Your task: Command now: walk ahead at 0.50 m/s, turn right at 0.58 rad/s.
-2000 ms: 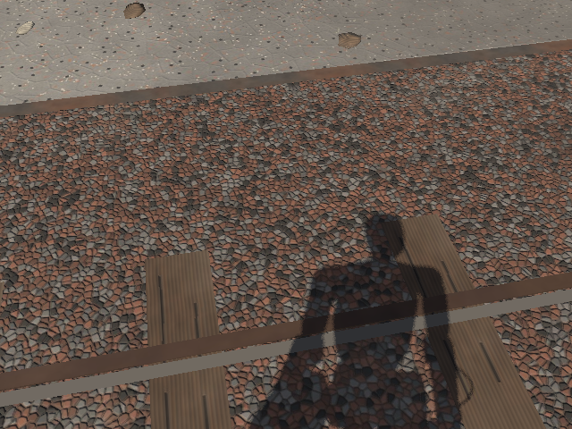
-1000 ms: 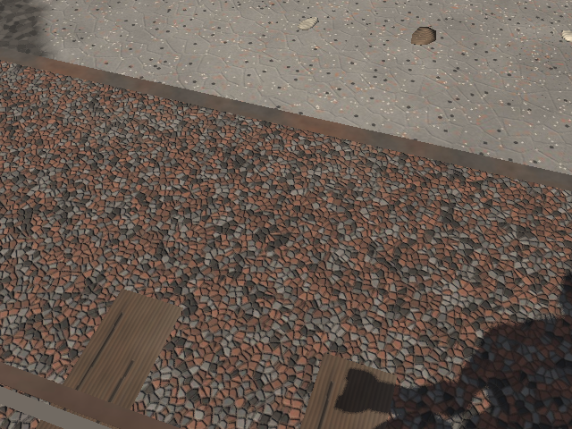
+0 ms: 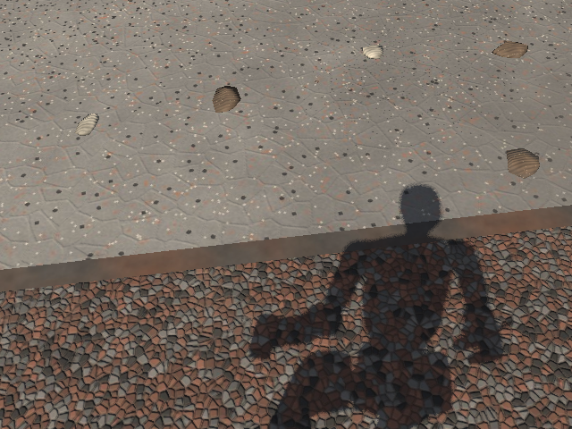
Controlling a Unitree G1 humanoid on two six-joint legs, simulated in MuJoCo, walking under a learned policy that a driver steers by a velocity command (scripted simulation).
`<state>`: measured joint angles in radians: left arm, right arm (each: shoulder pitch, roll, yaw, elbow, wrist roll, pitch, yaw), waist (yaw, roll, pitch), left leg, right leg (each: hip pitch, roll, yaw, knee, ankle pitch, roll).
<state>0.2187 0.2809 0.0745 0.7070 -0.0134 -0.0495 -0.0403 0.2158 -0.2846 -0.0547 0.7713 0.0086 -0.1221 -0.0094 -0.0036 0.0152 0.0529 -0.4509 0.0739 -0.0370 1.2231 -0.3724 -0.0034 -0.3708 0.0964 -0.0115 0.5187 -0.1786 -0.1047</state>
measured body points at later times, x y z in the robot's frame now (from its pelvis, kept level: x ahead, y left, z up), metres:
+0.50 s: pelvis +0.29 +0.05 +0.00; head +0.32 +0.06 +0.45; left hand +0.37 +0.33 -0.12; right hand +0.46 -0.21 -0.09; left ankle +0.36 +0.13 -0.73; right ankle +0.15 -0.07 -0.64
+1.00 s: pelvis +0.53 +0.03 +0.00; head +0.57 +0.04 +0.45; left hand +0.66 +0.33 -0.07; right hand +0.69 -0.22 -0.11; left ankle +0.41 +0.13 -0.64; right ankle +0.65 -0.04 -0.73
